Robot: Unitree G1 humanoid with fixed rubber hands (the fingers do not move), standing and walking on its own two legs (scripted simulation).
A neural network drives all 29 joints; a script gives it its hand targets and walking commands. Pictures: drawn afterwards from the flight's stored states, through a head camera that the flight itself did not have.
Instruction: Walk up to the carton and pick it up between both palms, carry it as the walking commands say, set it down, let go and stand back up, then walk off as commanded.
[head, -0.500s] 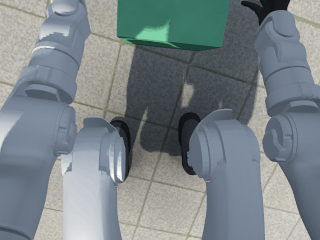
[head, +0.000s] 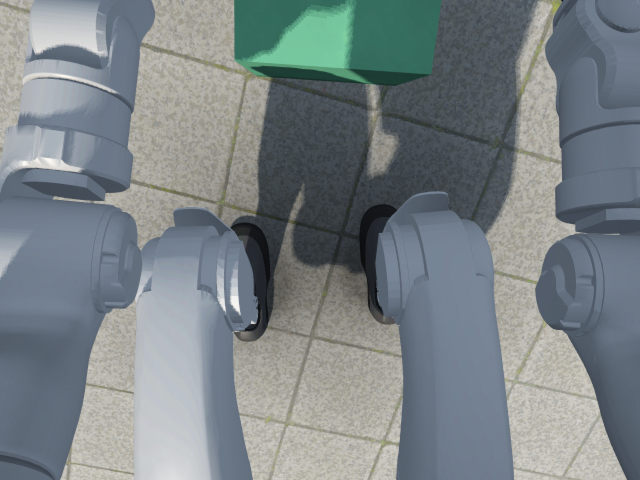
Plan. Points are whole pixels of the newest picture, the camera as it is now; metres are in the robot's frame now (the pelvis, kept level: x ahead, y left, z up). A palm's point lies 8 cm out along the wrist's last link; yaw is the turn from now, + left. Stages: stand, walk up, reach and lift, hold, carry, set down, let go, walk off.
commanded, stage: set down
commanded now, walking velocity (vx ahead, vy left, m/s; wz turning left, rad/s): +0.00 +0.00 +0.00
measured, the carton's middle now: out of the picture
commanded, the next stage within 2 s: let go in 1.00 s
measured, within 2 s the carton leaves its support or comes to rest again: neither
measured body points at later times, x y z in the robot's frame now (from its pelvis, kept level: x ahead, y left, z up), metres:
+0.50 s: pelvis -0.01 -0.01 +0.12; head +0.36 -0.03 +0.36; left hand +0.58 +0.14 -0.02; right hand +0.53 -0.25 -0.02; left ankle +0.11 +0.12 -0.37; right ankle +0.13 -0.12 -0.37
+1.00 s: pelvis +0.01 -0.01 +0.25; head +0.36 -0.03 +0.52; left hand +0.58 +0.14 +0.12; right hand +0.53 -0.25 +0.12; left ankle +0.11 +0.12 -0.37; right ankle +0.13 -0.12 -0.37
